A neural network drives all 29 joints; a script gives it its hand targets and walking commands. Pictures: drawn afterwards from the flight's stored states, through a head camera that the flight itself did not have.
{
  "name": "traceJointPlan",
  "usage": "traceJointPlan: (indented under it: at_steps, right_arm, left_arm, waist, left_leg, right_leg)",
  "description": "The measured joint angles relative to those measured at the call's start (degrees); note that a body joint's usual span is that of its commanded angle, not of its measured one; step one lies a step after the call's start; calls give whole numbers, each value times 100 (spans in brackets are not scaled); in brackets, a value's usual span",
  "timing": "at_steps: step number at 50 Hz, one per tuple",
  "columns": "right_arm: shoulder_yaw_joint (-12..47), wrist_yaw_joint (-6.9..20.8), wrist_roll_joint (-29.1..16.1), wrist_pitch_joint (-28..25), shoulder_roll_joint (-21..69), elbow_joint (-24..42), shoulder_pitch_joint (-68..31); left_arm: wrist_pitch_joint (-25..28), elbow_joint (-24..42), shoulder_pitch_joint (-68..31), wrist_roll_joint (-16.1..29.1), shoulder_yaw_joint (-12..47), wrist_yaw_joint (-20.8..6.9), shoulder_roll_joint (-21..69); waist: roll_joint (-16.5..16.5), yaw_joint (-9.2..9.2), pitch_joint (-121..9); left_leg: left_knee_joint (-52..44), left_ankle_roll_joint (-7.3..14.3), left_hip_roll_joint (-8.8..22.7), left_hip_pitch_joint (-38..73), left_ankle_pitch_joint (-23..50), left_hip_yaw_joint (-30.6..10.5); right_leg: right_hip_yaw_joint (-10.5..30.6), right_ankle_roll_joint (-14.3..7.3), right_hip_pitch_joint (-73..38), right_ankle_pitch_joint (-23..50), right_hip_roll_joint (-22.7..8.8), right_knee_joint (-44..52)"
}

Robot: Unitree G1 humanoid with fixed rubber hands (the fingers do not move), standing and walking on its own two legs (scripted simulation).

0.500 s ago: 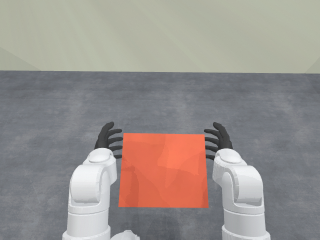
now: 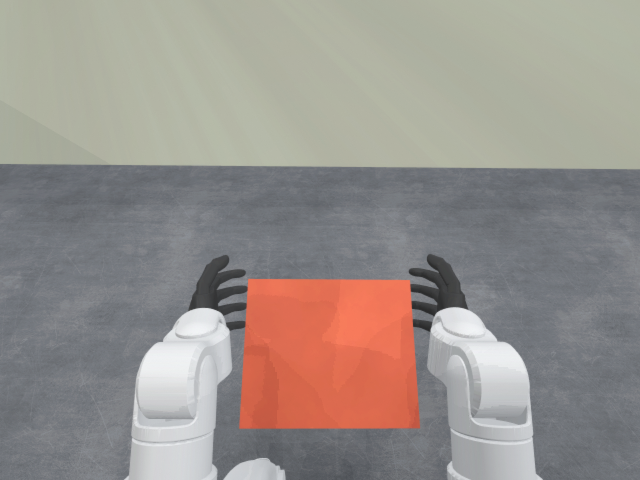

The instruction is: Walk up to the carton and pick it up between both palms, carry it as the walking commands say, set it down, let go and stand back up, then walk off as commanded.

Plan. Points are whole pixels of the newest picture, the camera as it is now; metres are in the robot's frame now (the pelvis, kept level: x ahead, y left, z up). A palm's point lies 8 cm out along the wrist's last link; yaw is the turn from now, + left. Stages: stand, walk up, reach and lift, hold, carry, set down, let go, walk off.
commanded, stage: carry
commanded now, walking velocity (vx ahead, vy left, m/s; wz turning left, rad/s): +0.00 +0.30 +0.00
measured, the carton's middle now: (326, 351) +0.28 +0.00 -0.02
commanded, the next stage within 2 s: none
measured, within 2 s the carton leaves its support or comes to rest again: neither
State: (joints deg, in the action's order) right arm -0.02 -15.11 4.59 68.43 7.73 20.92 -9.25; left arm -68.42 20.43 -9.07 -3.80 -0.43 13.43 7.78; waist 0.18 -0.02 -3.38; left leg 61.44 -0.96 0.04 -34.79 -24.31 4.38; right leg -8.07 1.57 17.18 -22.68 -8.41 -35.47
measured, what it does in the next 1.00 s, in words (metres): steps to the left: left foot, then right foot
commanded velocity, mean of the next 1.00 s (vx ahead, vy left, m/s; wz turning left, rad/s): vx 0.00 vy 0.30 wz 0.00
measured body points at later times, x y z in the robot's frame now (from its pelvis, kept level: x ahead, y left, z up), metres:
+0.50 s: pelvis +0.02 +0.16 +0.00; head +0.04 +0.14 +0.44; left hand +0.30 +0.30 +0.08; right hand +0.30 +0.02 +0.06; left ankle +0.02 +0.26 -0.67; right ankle +0.01 +0.06 -0.73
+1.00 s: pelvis -0.01 +0.35 -0.01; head +0.00 +0.33 +0.44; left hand +0.28 +0.49 +0.08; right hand +0.29 +0.21 +0.07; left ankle +0.05 +0.41 -0.73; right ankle -0.02 +0.27 -0.74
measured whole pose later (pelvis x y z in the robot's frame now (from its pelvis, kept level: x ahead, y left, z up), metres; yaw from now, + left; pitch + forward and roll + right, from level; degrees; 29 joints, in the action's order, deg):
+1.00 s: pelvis -0.01 +0.35 -0.01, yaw +0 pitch +4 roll +1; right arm -1.5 -14.5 5.8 68.3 8.2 19.6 -12.0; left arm -69.8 20.6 -12.5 -4.1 -1.0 14.4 8.3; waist -1.1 1.8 -2.6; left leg 38.5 4.2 -1.9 -27.6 -16.4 9.2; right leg -10.0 -1.6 20.5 -21.0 -2.7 -37.9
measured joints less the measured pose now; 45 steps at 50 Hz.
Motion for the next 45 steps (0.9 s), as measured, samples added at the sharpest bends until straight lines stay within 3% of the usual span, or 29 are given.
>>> traceJointPlan:
  at_steps: [5,8,10,12,14,17,20,23,25,28,33,35,36,39,42,45]
  right_arm:
    - [-52,-50,-34,-55,22,127,-153]
    - [-103,-30,-30,-42,44,104,-270]
    - [-56,10,-46,-89,67,-111,-368]
    - [-31,63,-55,-80,76,-299,-421]
    - [-35,85,-1,-66,70,-367,-391]
    - [-80,73,73,-73,56,-256,-315]
    - [-113,55,89,-59,44,-60,-278]
    - [-125,35,84,-49,19,-26,-97]
    - [-83,12,39,36,5,-14,-26]
    - [-25,-15,-49,93,5,30,-39]
    - [-70,-49,-84,62,32,138,-215]
    - [-126,-40,-62,74,49,98,-308]
    - [-129,-28,-44,55,64,11,-360]
    - [-85,63,-50,14,81,-335,-443]
    - [-117,113,40,20,67,-449,-377]
    - [-164,127,81,-9,54,-307,-308]
  left_arm:
    - [18,199,-85,-47,54,72,10]
    - [-26,258,-129,-100,76,105,14]
    - [-38,217,-147,-136,-44,147,10]
    - [-83,140,-156,-160,-130,197,15]
    - [-147,101,-175,-111,-134,214,19]
    - [-180,157,-202,-3,-77,188,23]
    - [-133,188,-252,27,-57,127,36]
    - [-62,-18,-211,31,2,41,27]
    - [-80,-77,-137,5,5,0,19]
    - [-79,-32,-88,-52,-21,12,12]
    - [-62,152,-174,-120,15,89,24]
    - [-104,172,-216,-154,45,113,29]
    - [-114,147,-245,-174,18,121,27]
    - [-164,39,-233,-196,-128,192,28]
    - [-260,2,-241,-97,-99,226,30]
    - [-254,85,-258,-20,-34,218,32]
  waist:
    - [133,-90,33]
    - [183,-121,5]
    - [314,-120,17]
    - [257,-44,79]
    - [190,55,135]
    - [90,138,212]
    - [-47,163,211]
    - [-176,72,131]
    - [-174,6,105]
    - [-91,-89,121]
    - [120,-160,139]
    - [160,-175,89]
    - [243,-174,75]
    - [292,-57,98]
    - [218,125,159]
    - [129,196,202]
  left_leg:
    - [-1334,-112,314,362,271,-57]
    - [-2777,-65,311,929,1153,191]
    - [-2462,61,219,796,1180,299]
    - [-2276,195,258,732,931,321]
    - [-2324,293,246,739,898,337]
    - [-2435,429,112,761,983,390]
    - [-2275,545,-54,698,913,490]
    - [-919,252,-196,273,5,184]
    - [-75,96,-133,71,23,-17]
    - [-79,-93,130,112,206,-170]
    - [-1694,-140,347,718,321,-145]
    - [-2738,-135,352,1170,789,18]
    - [-2830,-135,283,1170,1292,88]
    - [-2390,105,284,944,916,171]
    - [-2462,272,254,918,946,196]
    - [-2608,448,89,918,1078,273]
  right_leg:
    - [68,366,-169,29,-403,125]
    - [173,556,-85,-164,-631,-295]
    - [453,394,292,-704,-624,-1194]
    - [533,212,679,-1426,-273,-2115]
    - [357,105,910,-1485,20,-2423]
    - [22,-3,904,-1057,338,-1858]
    - [-211,-221,516,73,474,-488]
    - [-204,-330,496,105,310,-486]
    - [-147,-221,361,191,187,-258]
    - [-28,-4,211,405,-33,52]
    - [172,408,240,525,-481,88]
    - [255,576,339,446,-629,-130]
    - [343,503,451,319,-717,-355]
    - [570,207,984,-1126,-348,-1804]
    - [308,69,1210,-1192,89,-2548]
    - [17,-6,1039,-965,401,-2121]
